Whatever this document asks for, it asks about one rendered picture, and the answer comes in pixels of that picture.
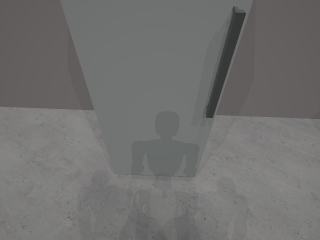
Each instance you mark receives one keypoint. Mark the fridge door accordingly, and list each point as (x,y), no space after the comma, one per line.
(150,67)

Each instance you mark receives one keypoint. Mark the handle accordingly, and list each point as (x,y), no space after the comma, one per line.
(234,30)

